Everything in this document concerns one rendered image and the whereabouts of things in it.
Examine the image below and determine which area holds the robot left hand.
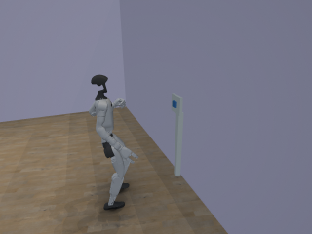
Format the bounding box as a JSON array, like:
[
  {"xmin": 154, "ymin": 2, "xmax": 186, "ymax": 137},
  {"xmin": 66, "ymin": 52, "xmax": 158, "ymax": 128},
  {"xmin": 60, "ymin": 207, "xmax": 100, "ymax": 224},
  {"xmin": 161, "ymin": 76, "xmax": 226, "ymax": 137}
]
[{"xmin": 113, "ymin": 98, "xmax": 126, "ymax": 109}]

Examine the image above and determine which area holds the panel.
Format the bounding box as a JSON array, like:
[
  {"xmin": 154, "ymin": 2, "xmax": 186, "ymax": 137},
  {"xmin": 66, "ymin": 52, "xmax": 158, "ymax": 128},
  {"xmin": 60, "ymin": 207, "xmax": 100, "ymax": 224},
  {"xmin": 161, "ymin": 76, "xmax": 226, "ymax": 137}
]
[{"xmin": 171, "ymin": 93, "xmax": 184, "ymax": 176}]

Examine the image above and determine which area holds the left robot upper arm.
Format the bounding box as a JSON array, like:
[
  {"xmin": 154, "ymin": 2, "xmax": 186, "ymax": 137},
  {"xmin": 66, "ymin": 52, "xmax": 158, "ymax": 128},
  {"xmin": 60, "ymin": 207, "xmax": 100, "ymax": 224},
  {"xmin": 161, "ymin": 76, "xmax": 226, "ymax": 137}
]
[{"xmin": 89, "ymin": 103, "xmax": 97, "ymax": 117}]

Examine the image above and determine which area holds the robot right hand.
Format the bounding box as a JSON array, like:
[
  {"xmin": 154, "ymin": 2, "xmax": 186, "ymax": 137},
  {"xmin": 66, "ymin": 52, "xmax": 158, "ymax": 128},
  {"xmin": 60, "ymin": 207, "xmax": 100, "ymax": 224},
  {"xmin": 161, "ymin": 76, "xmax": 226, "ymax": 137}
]
[{"xmin": 119, "ymin": 146, "xmax": 138, "ymax": 164}]

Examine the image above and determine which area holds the robot left foot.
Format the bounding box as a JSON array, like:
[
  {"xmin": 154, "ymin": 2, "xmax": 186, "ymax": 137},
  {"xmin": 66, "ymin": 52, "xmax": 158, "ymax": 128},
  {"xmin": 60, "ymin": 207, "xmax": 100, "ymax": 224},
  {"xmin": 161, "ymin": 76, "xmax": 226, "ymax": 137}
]
[{"xmin": 121, "ymin": 182, "xmax": 130, "ymax": 189}]

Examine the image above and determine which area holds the robot right foot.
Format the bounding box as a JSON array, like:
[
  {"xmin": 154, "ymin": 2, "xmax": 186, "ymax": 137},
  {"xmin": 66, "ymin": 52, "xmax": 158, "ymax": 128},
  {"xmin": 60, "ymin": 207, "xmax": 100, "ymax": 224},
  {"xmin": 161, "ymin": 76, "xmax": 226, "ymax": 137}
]
[{"xmin": 103, "ymin": 201, "xmax": 125, "ymax": 211}]

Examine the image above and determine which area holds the right robot upper arm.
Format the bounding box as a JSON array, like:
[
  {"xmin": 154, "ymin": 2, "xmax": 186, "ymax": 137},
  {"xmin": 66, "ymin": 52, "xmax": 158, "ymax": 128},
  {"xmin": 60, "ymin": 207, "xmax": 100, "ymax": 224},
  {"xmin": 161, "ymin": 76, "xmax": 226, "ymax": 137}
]
[{"xmin": 96, "ymin": 100, "xmax": 108, "ymax": 133}]

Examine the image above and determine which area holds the robot foot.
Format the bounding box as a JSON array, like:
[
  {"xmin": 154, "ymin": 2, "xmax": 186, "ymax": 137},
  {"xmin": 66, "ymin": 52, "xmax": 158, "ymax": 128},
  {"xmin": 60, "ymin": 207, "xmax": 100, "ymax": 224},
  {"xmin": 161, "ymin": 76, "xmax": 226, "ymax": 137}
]
[
  {"xmin": 121, "ymin": 182, "xmax": 130, "ymax": 189},
  {"xmin": 103, "ymin": 201, "xmax": 125, "ymax": 211}
]

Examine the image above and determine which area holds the robot right forearm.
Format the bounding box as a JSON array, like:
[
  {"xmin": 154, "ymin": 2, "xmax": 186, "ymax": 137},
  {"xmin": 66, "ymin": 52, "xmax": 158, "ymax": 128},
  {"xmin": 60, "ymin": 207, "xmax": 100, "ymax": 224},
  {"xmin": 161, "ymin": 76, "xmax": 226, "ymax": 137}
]
[{"xmin": 97, "ymin": 127, "xmax": 123, "ymax": 152}]

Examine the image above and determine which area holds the button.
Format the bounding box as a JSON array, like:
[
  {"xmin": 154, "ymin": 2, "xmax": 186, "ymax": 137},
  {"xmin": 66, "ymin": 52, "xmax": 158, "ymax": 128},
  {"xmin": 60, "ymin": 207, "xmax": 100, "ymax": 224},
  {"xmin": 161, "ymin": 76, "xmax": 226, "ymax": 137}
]
[{"xmin": 172, "ymin": 100, "xmax": 177, "ymax": 108}]

